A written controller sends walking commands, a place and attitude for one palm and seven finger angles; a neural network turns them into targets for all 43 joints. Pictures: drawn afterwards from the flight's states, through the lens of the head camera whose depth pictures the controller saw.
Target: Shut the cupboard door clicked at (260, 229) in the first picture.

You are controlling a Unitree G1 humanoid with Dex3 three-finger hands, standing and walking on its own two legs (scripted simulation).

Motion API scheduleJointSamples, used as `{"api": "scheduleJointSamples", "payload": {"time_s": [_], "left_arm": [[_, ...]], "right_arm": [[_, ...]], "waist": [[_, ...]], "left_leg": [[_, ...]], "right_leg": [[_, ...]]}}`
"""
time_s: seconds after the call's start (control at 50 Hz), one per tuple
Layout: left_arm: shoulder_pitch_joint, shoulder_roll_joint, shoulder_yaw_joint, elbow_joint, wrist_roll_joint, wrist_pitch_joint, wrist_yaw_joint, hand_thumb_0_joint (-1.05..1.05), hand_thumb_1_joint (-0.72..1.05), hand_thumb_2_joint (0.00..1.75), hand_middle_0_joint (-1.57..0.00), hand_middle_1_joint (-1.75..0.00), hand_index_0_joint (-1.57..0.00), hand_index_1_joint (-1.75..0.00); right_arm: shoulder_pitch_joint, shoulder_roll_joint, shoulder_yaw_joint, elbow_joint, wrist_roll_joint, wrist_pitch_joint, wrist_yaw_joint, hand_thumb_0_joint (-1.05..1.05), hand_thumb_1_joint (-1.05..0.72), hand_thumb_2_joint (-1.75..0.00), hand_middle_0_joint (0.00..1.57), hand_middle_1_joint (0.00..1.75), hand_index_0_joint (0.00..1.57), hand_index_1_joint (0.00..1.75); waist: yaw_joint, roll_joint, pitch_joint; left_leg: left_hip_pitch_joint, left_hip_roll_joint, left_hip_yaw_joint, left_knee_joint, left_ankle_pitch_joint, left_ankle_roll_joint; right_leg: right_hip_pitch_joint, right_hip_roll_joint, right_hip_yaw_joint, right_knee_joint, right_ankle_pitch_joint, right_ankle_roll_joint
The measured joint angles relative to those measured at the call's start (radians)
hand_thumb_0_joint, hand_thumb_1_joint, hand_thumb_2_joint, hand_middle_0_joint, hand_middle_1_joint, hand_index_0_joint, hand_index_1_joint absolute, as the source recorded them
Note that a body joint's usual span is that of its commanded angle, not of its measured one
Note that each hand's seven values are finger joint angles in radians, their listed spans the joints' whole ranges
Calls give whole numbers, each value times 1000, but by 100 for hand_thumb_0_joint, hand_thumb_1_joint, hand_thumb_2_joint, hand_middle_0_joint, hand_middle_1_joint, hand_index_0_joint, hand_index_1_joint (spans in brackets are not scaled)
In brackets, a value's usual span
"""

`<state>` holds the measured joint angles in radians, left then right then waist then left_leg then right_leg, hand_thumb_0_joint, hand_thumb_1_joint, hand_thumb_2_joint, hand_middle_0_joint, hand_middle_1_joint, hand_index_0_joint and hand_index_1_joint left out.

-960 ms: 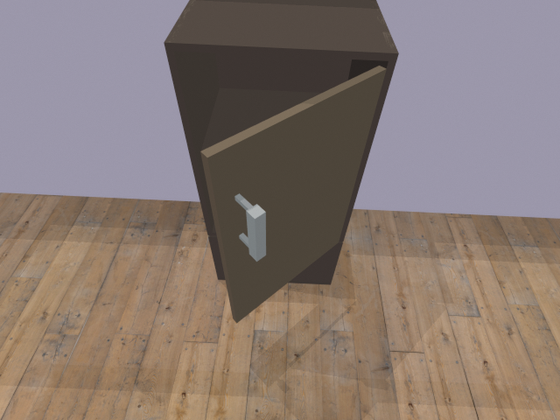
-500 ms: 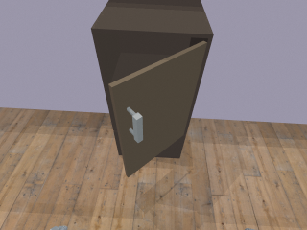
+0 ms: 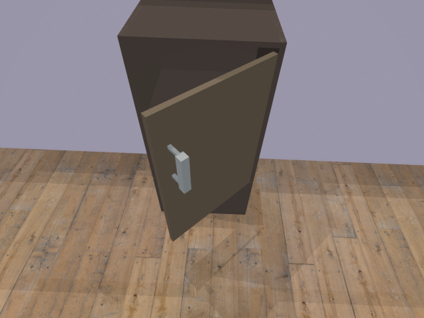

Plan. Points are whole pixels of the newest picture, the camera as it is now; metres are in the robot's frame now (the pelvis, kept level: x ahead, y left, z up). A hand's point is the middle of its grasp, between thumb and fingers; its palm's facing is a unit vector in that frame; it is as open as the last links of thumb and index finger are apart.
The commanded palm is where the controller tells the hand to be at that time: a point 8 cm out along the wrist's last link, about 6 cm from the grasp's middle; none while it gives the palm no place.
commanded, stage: look at it before walking up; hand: left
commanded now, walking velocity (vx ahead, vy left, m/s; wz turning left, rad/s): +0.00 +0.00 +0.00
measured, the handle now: (178, 168) +0.45 +0.11 -0.02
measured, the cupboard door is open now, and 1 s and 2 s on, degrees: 44 44 44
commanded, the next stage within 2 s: walk to a spot facing it in 0.58 s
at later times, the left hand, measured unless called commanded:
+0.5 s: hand out of the picture +0.08 +0.24 -0.16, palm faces -0.03 -0.95 -0.32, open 7.4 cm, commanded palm none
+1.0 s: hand out of the picture +0.05 +0.20 -0.18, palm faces -0.11 -0.96 -0.27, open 7.4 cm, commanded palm none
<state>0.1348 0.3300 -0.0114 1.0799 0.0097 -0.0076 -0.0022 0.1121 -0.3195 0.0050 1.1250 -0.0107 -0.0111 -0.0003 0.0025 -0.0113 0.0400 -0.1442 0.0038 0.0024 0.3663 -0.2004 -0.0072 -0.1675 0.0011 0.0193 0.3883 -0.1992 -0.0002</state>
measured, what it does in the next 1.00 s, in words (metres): stands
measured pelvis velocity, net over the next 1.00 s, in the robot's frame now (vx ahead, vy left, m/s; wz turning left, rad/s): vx -0.01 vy -0.01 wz -0.15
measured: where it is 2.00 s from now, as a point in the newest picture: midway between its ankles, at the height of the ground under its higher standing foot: outside the picture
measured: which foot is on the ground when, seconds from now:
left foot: down 0.00-1.00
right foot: down 0.00-1.00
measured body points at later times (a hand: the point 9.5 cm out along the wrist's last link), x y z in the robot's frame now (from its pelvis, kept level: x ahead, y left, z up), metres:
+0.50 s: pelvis +0.00 +0.00 +0.00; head +0.01 +0.00 +0.45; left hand +0.08 +0.29 -0.13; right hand +0.09 -0.29 -0.13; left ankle +0.00 +0.12 -0.75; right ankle +0.01 -0.12 -0.75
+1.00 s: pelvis -0.01 -0.01 -0.02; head +0.02 -0.02 +0.43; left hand +0.06 +0.25 -0.16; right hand +0.04 -0.27 -0.16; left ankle +0.00 +0.12 -0.75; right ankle -0.01 -0.11 -0.74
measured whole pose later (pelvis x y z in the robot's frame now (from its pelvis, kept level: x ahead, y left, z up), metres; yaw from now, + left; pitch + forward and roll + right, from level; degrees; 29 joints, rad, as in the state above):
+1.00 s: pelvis -0.01 -0.01 -0.02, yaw -9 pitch -1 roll +3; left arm 0.23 0.26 0.03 0.98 0.02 0.07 -0.01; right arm 0.14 -0.22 -0.02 0.99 -0.02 0.02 -0.02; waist 0.03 -0.03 0.08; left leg -0.22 0.05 0.14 0.55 -0.31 -0.02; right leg -0.36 0.02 0.04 0.75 -0.38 0.01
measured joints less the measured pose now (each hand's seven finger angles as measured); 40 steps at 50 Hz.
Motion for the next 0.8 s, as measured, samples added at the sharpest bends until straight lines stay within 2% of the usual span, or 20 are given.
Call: {"api": "scheduleJointSamples", "payload": {"time_s": [0.7, 0.8], "left_arm": [[5, 7, 0, 10, 1, -2, -2, 1, 91, 90, -20, -30, -20, -30], [20, -3, 9, -6, 0, 18, 7, 1, 91, 90, -20, -30, -20, -30]], "right_arm": [[-9, -6, 7, -1, 1, -5, -2, 0, -90, -90, 20, 30, 20, 30], [-9, 8, 1, -18, -2, 5, -14, 0, -90, -90, 20, 30, 20, 30]], "waist": [[6, -1, -10], [16, -2, -10]], "left_leg": [[22, 4, -1, -31, 12, -3], [2, 11, 22, -1, -3, -5]], "right_leg": [[24, 3, -1, -35, 14, -2], [-8, 11, 21, 0, 6, -1]]}}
